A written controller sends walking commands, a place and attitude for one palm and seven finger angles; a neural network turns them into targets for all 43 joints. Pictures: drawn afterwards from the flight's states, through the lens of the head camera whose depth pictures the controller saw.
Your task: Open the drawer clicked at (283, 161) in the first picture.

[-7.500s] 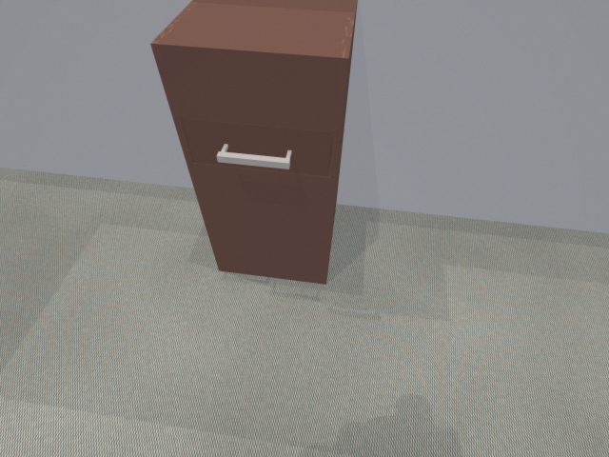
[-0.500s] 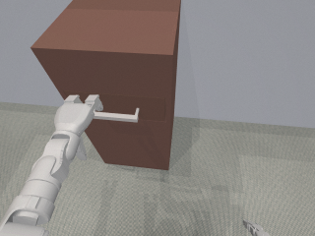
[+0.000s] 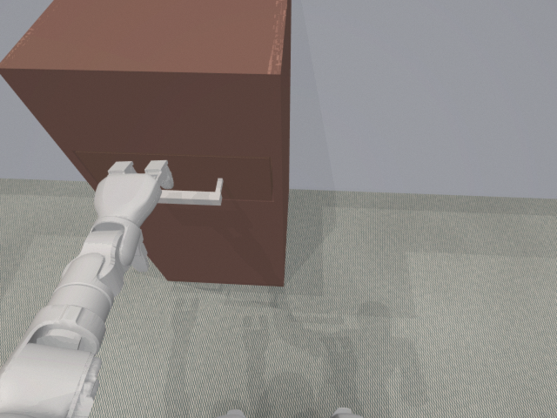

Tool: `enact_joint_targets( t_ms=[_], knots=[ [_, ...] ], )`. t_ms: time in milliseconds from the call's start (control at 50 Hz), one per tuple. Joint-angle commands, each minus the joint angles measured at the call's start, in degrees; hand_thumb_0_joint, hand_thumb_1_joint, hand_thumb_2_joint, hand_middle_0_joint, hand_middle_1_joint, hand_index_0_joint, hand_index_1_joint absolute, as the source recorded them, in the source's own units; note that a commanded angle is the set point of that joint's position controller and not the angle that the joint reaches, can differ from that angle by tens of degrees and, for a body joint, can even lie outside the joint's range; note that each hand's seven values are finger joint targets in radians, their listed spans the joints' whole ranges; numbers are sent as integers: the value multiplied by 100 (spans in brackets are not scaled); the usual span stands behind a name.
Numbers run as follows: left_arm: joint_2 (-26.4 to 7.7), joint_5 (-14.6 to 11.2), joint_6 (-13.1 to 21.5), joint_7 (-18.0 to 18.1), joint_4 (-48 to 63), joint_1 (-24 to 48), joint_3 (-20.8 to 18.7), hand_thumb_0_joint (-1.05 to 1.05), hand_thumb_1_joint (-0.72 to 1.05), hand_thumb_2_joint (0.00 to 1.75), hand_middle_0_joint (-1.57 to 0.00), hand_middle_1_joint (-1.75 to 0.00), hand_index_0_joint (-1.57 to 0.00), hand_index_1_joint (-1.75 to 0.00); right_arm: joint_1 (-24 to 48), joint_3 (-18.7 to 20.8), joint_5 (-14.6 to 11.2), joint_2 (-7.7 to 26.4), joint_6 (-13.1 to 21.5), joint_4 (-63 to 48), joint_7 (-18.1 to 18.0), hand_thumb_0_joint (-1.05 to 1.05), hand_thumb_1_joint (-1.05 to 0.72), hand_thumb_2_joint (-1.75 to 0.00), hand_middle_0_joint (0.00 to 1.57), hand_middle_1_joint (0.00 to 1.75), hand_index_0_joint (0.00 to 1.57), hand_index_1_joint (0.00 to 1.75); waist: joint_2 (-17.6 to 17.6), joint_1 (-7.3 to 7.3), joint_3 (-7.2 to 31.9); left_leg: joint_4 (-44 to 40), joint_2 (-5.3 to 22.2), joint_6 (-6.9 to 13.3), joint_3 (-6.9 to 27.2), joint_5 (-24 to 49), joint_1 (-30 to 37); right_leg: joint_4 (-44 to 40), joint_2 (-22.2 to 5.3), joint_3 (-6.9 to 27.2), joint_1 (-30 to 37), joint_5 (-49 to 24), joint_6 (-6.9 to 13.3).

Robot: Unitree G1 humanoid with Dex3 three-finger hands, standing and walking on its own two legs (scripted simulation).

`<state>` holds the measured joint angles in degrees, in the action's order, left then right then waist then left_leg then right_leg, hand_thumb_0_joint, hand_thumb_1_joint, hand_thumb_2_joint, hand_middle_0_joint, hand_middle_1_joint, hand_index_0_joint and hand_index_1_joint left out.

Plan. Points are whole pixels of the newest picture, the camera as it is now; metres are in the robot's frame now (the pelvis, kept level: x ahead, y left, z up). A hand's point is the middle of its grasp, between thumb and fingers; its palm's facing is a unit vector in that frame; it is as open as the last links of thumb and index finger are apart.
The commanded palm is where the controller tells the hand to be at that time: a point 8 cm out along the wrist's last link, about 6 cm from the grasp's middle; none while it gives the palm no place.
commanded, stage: move the hooked fingers above the handle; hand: left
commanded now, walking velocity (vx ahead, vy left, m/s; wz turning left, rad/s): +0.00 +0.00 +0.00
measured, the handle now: (177, 189) +0.55 +0.23 -0.11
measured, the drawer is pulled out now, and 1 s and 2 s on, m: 0.00 0.00 0.00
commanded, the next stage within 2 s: none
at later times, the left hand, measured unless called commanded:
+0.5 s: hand (167, 206) +0.47 +0.22 -0.05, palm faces -0.12 -0.03 -0.99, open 13.8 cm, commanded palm +0.48 +0.21 +0.01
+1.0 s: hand (163, 200) +0.48 +0.22 -0.04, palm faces -0.12 -0.04 -0.99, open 13.8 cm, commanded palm +0.48 +0.22 +0.00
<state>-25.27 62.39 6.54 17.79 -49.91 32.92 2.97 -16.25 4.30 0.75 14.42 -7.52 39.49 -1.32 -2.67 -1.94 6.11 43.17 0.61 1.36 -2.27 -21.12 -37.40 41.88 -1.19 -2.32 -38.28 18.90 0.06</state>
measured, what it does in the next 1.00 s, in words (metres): stands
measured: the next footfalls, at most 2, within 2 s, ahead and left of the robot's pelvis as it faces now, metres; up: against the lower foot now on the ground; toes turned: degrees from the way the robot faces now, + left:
none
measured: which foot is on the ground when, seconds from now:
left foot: down 0.00-1.00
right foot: down 0.00-1.00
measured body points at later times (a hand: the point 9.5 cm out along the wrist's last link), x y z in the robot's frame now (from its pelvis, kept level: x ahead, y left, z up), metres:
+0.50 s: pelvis -0.01 +0.01 -0.03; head +0.12 +0.01 +0.40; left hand +0.47 +0.22 +0.01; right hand +0.00 -0.27 -0.16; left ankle -0.01 +0.10 -0.71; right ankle +0.01 -0.12 -0.71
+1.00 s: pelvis -0.01 +0.01 -0.04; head +0.11 +0.02 +0.39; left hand +0.48 +0.22 +0.01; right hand -0.02 -0.26 -0.16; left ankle -0.01 +0.10 -0.71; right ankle +0.01 -0.12 -0.71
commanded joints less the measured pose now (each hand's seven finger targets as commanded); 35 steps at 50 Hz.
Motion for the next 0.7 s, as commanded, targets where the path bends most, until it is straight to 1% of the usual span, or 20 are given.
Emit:
enact_joint_targets(
  t_ms=[0,60,80,180,200,220,240,260,280,300,320,380,400,460,520,560,580,600,640,680],
  knots=[
    [-1428,-25,305,183,924,2671,-519,0,-50,30,-30,-120,-30,-120,-585,252,68,870,99,-366,-156,0,-90,-90,20,30,20,30,221,-298,2138,-206,-227,127,167,1709,988,-301,287,138,822,-1525,220],
    [-1529,61,450,342,766,2741,-655,0,-50,30,-30,-120,-30,-120,-622,238,117,839,110,-320,-133,0,-90,-90,20,30,20,30,-19,-255,2268,3,-242,117,169,1836,784,-68,293,139,622,-1625,247],
    [-1846,86,453,413,669,2729,-955,0,-50,30,-30,-120,-30,-120,-620,218,142,866,91,-294,-117,0,-90,-90,20,30,20,30,-4,-174,2316,60,-243,106,190,1870,602,46,292,125,644,-1647,261],
    [-1801,183,106,705,49,2398,-986,0,-50,30,-30,-120,-30,-120,-656,208,193,887,51,-305,8,0,-90,-90,20,30,20,30,0,-130,2508,360,-254,78,118,2049,148,355,330,95,496,-1908,253],
    [-1681,213,32,715,-10,2585,-804,0,-50,30,-30,-120,-30,-120,-733,219,181,898,51,-301,23,0,-90,-90,20,30,20,30,16,-239,2518,393,-229,79,113,1987,133,362,335,87,406,-1871,233],
    [-1721,230,-50,709,-129,2574,-812,0,-50,30,-30,-120,-30,-120,-776,236,175,926,47,-291,31,0,-90,-90,20,30,20,30,67,-238,2551,423,-226,82,102,1950,107,364,344,97,378,-1828,224],
    [-1625,246,-88,691,-84,2805,-678,0,-50,30,-30,-120,-30,-120,-834,250,179,935,50,-281,33,0,-90,-90,20,30,20,30,95,-349,2693,463,-205,92,121,1983,177,370,349,100,344,-1862,210],
    [-1571,242,-125,647,-138,2826,-615,0,-50,30,-30,-120,-30,-120,-873,266,168,949,44,-274,31,0,-90,-90,20,30,20,30,103,-370,2725,480,-200,89,132,1942,238,357,356,88,279,-1770,205],
    [-1413,199,-75,588,23,3175,-475,0,-50,30,-30,-120,-30,-120,-914,287,175,931,70,-267,21,0,-90,-90,20,30,20,30,77,-509,2850,538,-181,103,168,2064,357,374,361,86,219,-1857,200],
    [-1518,181,-4,534,128,3295,-521,0,-50,30,-30,-120,-30,-120,-1014,312,184,965,78,-216,10,0,-90,-90,20,30,20,30,-63,-511,3069,579,-165,97,198,2104,517,393,356,102,189,-1832,190],
    [-1524,154,66,473,181,3386,-509,0,-50,30,-30,-120,-30,-120,-1050,321,193,968,83,-191,-10,0,-90,-90,20,30,20,30,-14,-564,3159,639,-160,104,230,2127,577,412,362,108,128,-1819,184],
    [-1301,106,339,366,294,3916,-286,0,-50,30,-30,-120,-30,-120,-1120,314,216,937,148,-89,-82,0,-90,-90,20,30,20,30,-68,-779,2900,754,-112,102,389,1951,551,501,367,49,-441,-1421,198],
    [-1183,134,434,387,329,4091,-159,0,-50,30,-30,-120,-30,-120,-1151,317,225,934,179,-46,-90,0,-90,-90,20,30,20,30,-211,-842,2779,789,-96,95,423,1789,546,519,362,26,-703,-1189,201],
    [-1717,268,517,581,153,4110,-596,0,-50,30,-30,-120,-30,-120,-1194,255,283,991,198,42,-73,0,-90,-90,20,30,20,30,-515,-721,2822,958,-78,43,517,1833,412,779,375,-36,-1109,-969,260],
    [-1819,344,297,862,-306,4141,-731,0,-50,30,-30,-120,-30,-120,-1184,199,334,996,191,77,9,0,-90,-90,20,30,20,30,-679,-723,2754,1128,-72,-6,547,1940,120,1003,386,-112,-1435,-907,270],
    [-2092,353,-11,1009,-570,3958,-942,0,-50,30,-30,-120,-30,-120,-1139,158,349,1045,138,15,70,0,-90,-90,20,30,20,30,-638,-606,2935,1168,-84,-18,487,2048,-15,1082,399,-117,-1269,-1034,264],
    [-2319,339,-166,1039,-596,3872,-1146,0,-50,30,-30,-120,-30,-120,-1103,144,356,1068,113,-2,100,0,-90,-90,20,30,20,30,-642,-507,3186,1188,-92,-17,446,2279,-6,1146,410,-113,-1051,-1263,257],
    [-2345,358,-326,1031,-624,3731,-1107,0,-50,30,-30,-120,-30,-120,-1122,129,334,1080,73,-67,127,0,-90,-90,20,30,20,30,-733,-442,3425,1197,-103,-30,414,2422,66,1166,417,-104,-894,-1417,246],
    [-2159,349,-604,924,-692,3633,-907,0,-50,30,-30,-120,-30,-120,-1112,136,288,1080,14,-126,155,0,-90,-90,20,30,20,30,-617,-458,3508,1158,-83,-18,359,2539,127,1078,432,-99,-650,-1636,221],
    [-2309,267,-783,794,-841,3522,-969,0,-50,30,-30,-120,-30,-120,-1130,110,239,1117,-76,-129,139,0,-90,-90,20,30,20,30,-152,-507,3318,1066,-101,41,330,2325,-82,944,440,-78,-376,-1691,182]
  ],
)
